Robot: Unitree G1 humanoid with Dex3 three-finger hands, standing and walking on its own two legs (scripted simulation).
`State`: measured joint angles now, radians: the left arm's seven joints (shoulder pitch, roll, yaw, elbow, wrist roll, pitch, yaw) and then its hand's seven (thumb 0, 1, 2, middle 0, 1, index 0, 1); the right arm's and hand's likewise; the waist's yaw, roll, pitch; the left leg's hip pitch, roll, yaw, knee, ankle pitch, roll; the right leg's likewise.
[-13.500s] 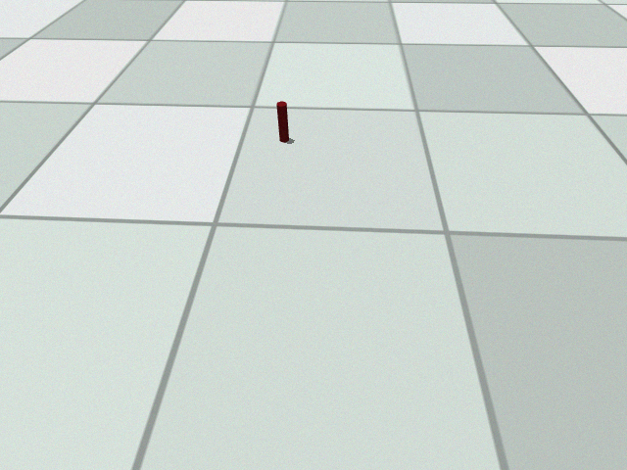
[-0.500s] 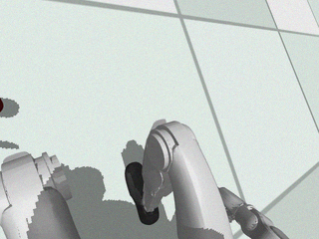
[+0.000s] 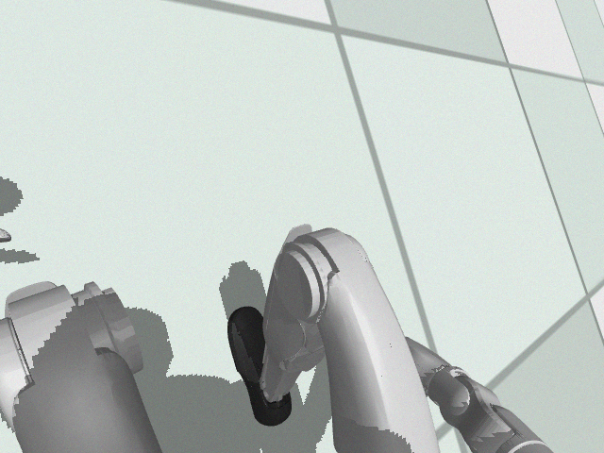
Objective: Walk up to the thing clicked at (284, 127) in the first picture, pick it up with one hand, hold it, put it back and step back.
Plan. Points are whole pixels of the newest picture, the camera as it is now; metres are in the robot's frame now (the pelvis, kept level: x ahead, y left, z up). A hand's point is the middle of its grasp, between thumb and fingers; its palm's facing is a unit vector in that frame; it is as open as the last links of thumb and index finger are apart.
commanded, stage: close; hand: left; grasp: from the side
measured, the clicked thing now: out of the picture +0.48 +0.28 -0.18
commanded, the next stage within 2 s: settle in 0.62 s
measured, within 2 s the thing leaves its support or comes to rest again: leaves its support in 0.98 s
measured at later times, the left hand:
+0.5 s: hand out of the picture +0.46 +0.29 -0.16, palm faces +0.28 -0.96 -0.03, open 10.5 cm
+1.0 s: hand out of the picture +0.47 +0.29 -0.15, palm faces +0.28 -0.96 -0.03, open 8.8 cm
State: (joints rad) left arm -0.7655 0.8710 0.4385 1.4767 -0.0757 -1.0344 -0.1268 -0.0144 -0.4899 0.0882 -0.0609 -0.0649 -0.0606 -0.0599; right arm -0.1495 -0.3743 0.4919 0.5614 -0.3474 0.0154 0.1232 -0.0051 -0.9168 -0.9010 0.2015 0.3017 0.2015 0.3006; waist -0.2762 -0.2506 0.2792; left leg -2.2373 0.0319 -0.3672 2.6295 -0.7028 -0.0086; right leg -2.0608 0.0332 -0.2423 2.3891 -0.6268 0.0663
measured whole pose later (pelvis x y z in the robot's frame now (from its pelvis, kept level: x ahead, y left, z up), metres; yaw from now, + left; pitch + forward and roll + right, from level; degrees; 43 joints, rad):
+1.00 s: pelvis +0.00 +0.00 +0.01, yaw -1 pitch +16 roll -18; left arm -0.84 0.94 0.41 1.48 -0.05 -1.00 -0.08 0.02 -0.23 0.95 -0.84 -1.14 -0.81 -1.13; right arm -0.15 -0.36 0.52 0.57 -0.35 0.05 0.12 -0.01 -0.90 -0.90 0.20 0.30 0.20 0.30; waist -0.29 -0.27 0.29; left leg -2.23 0.03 -0.39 2.61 -0.71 -0.01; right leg -2.05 0.04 -0.26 2.36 -0.62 0.07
